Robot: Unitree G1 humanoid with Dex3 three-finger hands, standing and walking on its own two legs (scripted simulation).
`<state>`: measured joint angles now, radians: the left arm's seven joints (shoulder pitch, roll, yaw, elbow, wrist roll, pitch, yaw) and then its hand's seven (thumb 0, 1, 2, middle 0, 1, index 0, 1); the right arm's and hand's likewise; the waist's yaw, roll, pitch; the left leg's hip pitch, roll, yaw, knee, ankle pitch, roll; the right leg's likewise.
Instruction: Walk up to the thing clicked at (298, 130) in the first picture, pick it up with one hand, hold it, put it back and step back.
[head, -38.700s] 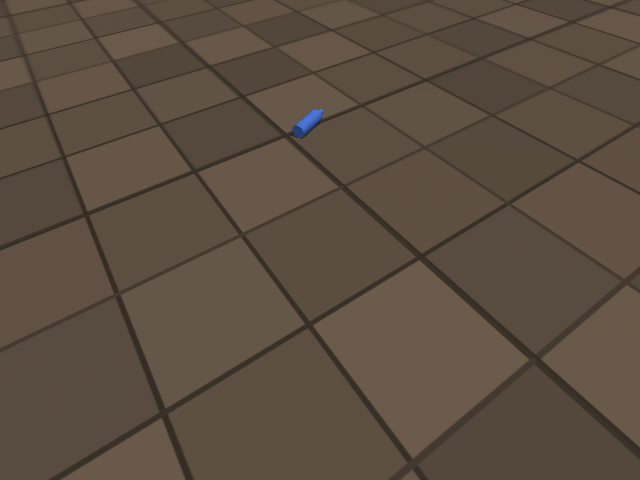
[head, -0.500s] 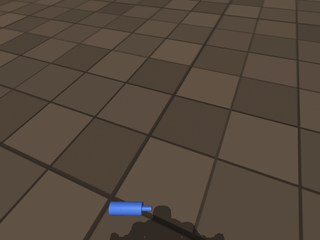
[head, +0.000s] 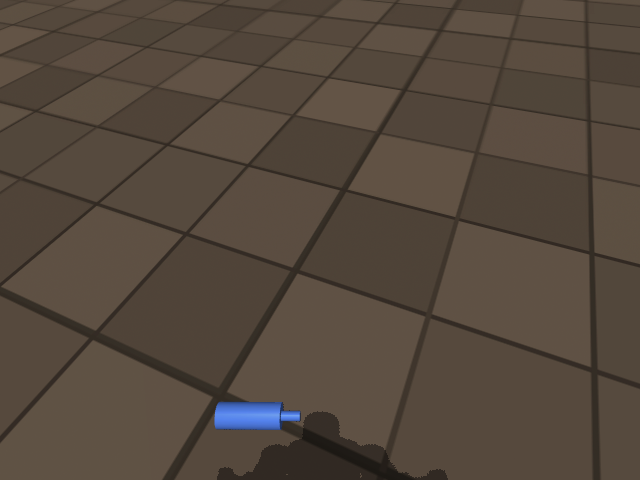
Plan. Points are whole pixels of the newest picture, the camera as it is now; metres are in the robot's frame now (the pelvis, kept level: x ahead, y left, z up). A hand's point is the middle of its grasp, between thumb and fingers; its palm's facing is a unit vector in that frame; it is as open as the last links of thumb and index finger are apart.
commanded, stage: step back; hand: left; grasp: from above
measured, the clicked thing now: (259, 415) +0.45 +0.25 -0.74
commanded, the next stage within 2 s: none
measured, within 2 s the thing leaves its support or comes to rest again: neither
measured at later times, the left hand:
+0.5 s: hand out of the picture +0.06 +0.30 -0.18, palm faces -0.10 -0.93 -0.35, open 7.4 cm
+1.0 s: hand out of the picture -0.08 +0.27 -0.14, palm faces -0.07 -0.91 -0.41, open 7.4 cm
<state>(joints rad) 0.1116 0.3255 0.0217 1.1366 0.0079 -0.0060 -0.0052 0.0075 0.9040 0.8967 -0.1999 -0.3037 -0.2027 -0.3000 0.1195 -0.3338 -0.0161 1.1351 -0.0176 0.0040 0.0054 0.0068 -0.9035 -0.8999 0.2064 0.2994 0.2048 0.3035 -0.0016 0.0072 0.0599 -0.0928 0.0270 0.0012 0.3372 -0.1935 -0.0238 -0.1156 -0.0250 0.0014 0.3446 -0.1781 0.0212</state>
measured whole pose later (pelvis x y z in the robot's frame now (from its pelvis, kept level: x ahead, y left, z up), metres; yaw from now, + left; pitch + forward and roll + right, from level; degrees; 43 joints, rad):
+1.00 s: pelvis -0.22 +0.02 -0.01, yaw -4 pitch -1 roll +2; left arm 0.15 0.34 0.07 0.80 0.04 0.04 0.00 0.01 0.90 0.90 -0.20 -0.30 -0.21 -0.30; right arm 0.18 -0.42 -0.05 0.90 0.00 0.04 -0.02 0.01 -0.90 -0.90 0.21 0.30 0.21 0.30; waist 0.01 0.02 0.15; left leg -0.38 -0.10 -0.13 1.05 -0.50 -0.03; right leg -0.32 0.01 0.02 0.57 -0.22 -0.04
